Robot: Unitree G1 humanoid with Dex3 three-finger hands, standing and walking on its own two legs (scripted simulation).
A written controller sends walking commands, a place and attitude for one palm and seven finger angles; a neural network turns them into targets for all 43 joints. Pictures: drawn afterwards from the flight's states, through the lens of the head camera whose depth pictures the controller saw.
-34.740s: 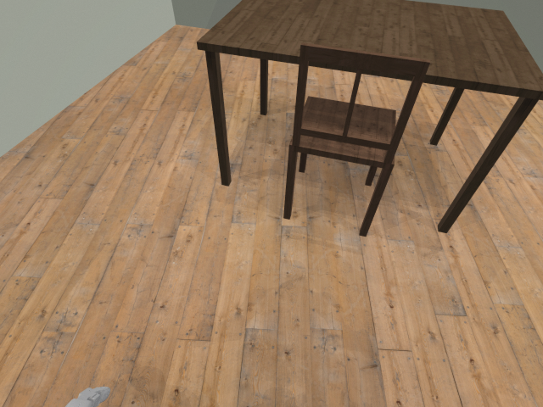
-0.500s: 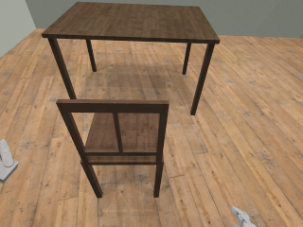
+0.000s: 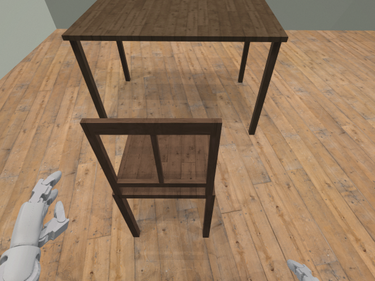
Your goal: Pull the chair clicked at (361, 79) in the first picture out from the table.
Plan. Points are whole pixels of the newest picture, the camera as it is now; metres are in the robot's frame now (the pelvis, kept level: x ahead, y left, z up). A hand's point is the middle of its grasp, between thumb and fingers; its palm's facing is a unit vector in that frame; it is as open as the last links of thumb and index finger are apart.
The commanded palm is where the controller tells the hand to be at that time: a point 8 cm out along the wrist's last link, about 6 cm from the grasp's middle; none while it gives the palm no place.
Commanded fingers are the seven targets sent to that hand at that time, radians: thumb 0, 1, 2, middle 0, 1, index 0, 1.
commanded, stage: let the arm hang, fingers relaxed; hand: left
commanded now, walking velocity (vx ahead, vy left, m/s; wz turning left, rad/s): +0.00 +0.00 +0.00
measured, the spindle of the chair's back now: (157, 159) +0.49 +0.14 -0.10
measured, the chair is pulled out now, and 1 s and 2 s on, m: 0.65 0.65 0.65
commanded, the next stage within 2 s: look to check the result in 1.00 s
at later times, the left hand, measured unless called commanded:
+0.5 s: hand out of the picture -0.02 +0.19 -0.16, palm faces +0.03 -0.97 -0.23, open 7.3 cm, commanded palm none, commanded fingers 0.00 0.90 0.90 -0.20 -0.30 -0.20 -0.30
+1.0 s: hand out of the picture +0.03 +0.13 -0.17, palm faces +0.03 -0.99 -0.16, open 7.4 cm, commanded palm none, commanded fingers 0.00 0.90 0.90 -0.20 -0.30 -0.20 -0.30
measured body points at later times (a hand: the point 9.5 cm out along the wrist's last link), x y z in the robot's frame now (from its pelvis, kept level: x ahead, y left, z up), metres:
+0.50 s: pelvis +0.03 +0.00 +0.01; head +0.05 +0.00 +0.46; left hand -0.02 +0.24 -0.15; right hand +0.03 -0.22 -0.15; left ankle +0.07 +0.10 -0.73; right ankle +0.02 -0.13 -0.73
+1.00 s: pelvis +0.04 -0.02 +0.01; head +0.06 -0.02 +0.46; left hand +0.03 +0.19 -0.16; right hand +0.01 -0.23 -0.15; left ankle +0.07 +0.10 -0.73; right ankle +0.02 -0.13 -0.73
